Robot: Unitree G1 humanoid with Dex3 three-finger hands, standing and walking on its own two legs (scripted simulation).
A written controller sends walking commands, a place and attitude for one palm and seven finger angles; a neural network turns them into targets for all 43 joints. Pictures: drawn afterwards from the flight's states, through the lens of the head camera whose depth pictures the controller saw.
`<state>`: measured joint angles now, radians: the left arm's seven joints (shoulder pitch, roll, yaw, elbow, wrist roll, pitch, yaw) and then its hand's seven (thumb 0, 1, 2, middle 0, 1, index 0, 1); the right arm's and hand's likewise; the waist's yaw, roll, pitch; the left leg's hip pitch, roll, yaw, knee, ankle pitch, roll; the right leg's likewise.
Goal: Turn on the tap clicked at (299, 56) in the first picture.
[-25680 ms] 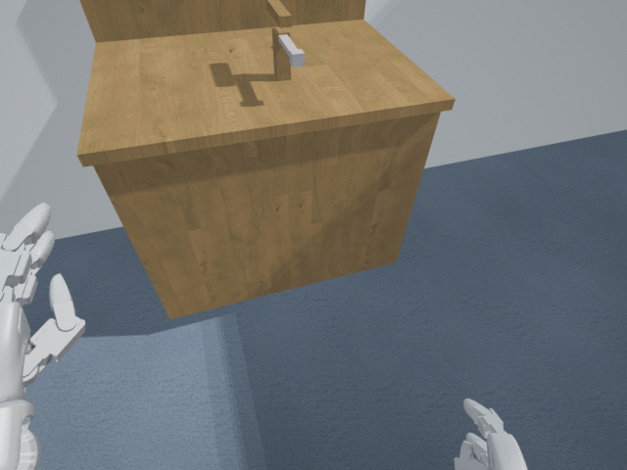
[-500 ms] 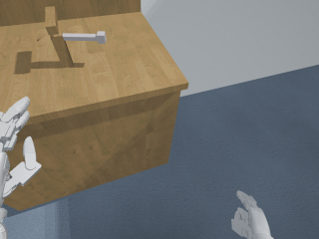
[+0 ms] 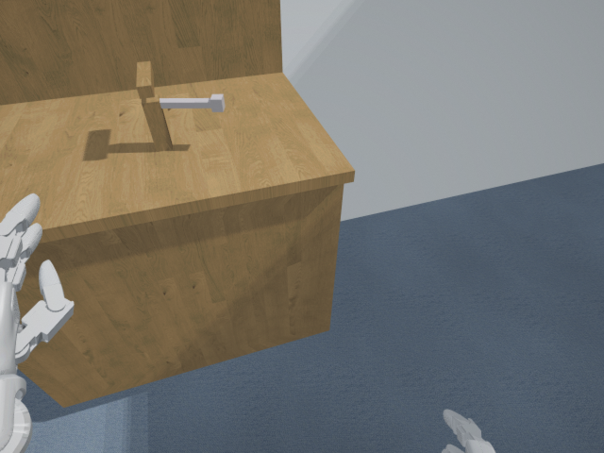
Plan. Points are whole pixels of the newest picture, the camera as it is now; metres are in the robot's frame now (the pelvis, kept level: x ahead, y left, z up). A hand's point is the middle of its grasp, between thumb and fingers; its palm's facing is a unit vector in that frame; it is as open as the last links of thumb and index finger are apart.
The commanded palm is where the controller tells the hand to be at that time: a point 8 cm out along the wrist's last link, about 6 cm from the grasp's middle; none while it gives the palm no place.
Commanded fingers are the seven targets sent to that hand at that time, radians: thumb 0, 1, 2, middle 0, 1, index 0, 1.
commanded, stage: stop stepping back and stand still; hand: left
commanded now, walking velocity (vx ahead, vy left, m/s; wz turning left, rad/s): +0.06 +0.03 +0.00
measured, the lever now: (217, 103) +0.76 +0.20 +0.13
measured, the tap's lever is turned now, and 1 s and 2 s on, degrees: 73 73 73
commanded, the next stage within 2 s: stand and check the lever's angle in 0.26 s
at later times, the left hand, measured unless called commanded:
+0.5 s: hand (66, 309) +0.22 +0.25 +0.16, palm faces +0.40 -0.83 -0.39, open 7.5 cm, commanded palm +0.17 +0.29 +0.18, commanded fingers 0.00 0.90 0.90 -0.20 -0.30 -0.20 -0.30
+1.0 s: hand (55, 295) +0.24 +0.27 +0.16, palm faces +0.39 -0.84 -0.38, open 7.5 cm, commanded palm +0.19 +0.31 +0.18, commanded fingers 0.00 0.90 0.90 -0.20 -0.30 -0.20 -0.30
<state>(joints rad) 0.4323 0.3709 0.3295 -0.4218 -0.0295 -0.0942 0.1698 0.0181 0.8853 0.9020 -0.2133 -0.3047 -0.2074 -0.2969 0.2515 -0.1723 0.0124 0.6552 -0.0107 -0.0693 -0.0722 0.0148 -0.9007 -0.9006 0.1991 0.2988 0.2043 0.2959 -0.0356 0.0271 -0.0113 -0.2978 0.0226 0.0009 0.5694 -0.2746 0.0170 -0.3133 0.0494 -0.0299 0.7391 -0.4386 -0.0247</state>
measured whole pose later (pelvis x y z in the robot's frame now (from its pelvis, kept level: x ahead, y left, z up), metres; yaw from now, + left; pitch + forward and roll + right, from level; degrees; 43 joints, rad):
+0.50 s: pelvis +0.01 +0.01 +0.01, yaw +0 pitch -2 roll +0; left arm 0.47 0.35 0.32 -0.47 -0.05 -0.13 0.15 0.02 0.89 0.90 -0.21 -0.30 -0.21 -0.30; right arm 0.19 -0.22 -0.02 0.61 0.01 -0.11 -0.06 0.01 -0.90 -0.90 0.20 0.30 0.20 0.30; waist 0.00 0.02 0.05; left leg -0.23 0.05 0.04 0.48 -0.22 -0.01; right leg -0.21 0.04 -0.02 0.45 -0.21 -0.04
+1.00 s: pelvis +0.03 +0.03 +0.01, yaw +0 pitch +0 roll -1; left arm 0.48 0.35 0.32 -0.48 -0.06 -0.12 0.16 0.02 0.89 0.90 -0.21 -0.30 -0.21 -0.30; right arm 0.18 -0.19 0.01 0.60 0.00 -0.07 -0.06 0.01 -0.90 -0.90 0.20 0.30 0.21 0.30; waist 0.01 0.02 0.04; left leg -0.22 0.02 0.05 0.45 -0.23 0.01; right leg -0.19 0.02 -0.01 0.40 -0.20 -0.01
